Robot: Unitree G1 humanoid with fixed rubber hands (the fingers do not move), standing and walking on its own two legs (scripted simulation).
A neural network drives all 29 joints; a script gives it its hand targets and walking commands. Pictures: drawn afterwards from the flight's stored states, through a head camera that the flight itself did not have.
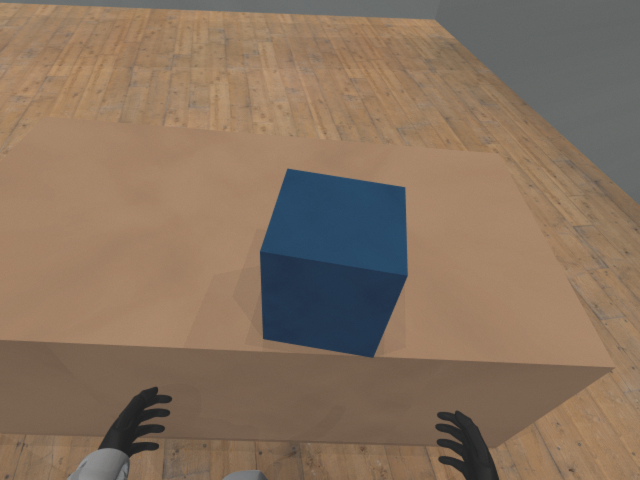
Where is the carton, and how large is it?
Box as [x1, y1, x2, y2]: [260, 169, 407, 357]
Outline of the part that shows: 287,169 260,250 263,338 372,357 407,275 404,187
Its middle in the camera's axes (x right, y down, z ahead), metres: +0.02 +0.04 +0.70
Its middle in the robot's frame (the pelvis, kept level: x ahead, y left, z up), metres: +0.48 -0.04 -0.06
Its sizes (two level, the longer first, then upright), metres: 0.210 0.200 0.250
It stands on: a pedestal, 0.56 m high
